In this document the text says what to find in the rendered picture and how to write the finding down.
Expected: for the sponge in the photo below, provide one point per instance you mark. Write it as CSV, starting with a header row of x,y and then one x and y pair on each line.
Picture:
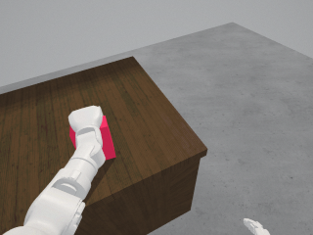
x,y
108,148

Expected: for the left robot forearm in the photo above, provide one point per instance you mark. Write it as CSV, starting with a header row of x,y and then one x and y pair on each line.
x,y
76,177

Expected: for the robot left hand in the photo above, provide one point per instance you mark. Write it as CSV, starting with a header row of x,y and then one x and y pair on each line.
x,y
91,115

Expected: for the left robot upper arm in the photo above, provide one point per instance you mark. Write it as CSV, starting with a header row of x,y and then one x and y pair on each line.
x,y
57,213

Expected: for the table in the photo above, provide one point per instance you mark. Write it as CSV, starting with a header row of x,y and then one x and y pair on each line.
x,y
152,178

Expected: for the robot right hand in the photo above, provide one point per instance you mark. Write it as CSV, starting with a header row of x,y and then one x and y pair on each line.
x,y
255,227

